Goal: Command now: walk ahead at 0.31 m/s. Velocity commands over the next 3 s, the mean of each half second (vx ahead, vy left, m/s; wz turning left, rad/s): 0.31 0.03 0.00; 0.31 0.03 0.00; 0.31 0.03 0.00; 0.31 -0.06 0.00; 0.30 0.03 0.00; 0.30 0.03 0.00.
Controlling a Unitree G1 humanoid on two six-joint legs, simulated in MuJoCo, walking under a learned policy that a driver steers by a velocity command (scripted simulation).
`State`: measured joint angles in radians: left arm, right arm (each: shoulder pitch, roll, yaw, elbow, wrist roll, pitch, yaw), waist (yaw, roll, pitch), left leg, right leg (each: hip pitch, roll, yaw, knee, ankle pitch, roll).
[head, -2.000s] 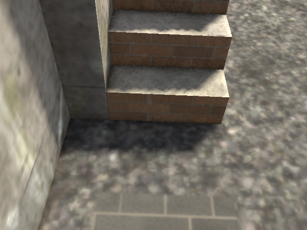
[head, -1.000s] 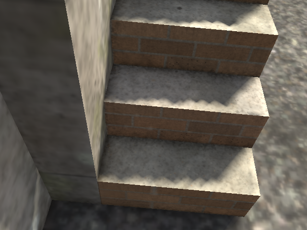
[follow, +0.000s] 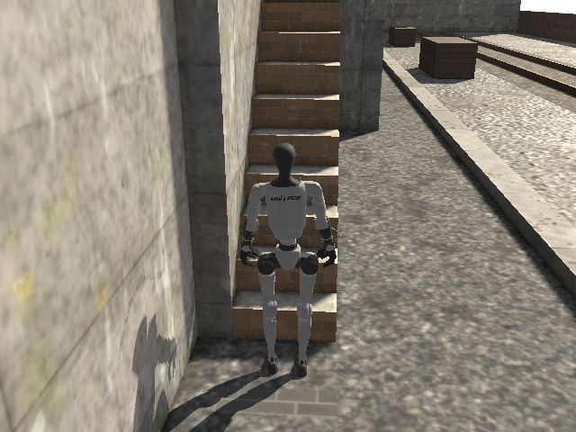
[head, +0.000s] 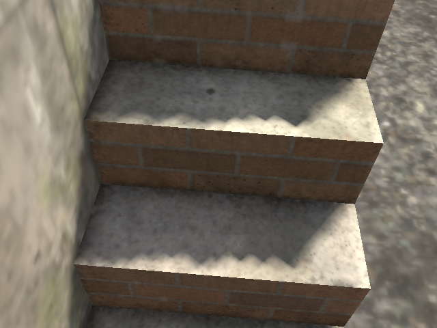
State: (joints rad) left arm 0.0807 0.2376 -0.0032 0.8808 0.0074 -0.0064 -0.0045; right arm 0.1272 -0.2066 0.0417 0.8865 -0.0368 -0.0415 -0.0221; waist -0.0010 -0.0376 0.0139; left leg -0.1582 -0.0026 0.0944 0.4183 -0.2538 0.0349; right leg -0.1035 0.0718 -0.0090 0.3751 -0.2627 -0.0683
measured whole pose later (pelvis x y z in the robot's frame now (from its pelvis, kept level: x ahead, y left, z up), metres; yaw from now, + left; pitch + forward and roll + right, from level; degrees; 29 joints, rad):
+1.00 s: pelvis -0.01 +0.01 +0.01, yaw +0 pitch +0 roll +0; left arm 0.05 0.26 0.01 1.03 0.01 -0.01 0.01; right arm 0.09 -0.24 0.05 0.94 -0.05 -0.04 -0.02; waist 0.01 -0.02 0.00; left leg -0.11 -0.04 0.09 0.26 -0.16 0.05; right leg -0.08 0.04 0.01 0.27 -0.20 -0.04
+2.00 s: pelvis +0.00 +0.00 +0.01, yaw +1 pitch +1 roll -2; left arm 0.15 0.31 0.05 0.98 0.00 0.02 0.00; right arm 0.24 -0.25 0.02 0.95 -0.04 0.00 -0.10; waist 0.02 -0.05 0.00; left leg -0.16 0.03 0.04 0.37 -0.23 0.04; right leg -0.43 -0.03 0.09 0.99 -0.37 0.13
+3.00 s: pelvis +0.04 -0.02 +0.00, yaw +1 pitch +0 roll +0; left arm 0.15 0.24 0.04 1.01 0.00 0.02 0.04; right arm 0.23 -0.22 0.06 0.95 -0.03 -0.04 -0.02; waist 0.01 0.01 0.00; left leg -0.08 0.02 0.05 0.36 -0.28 -0.01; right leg -0.13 -0.06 0.00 0.34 -0.21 0.06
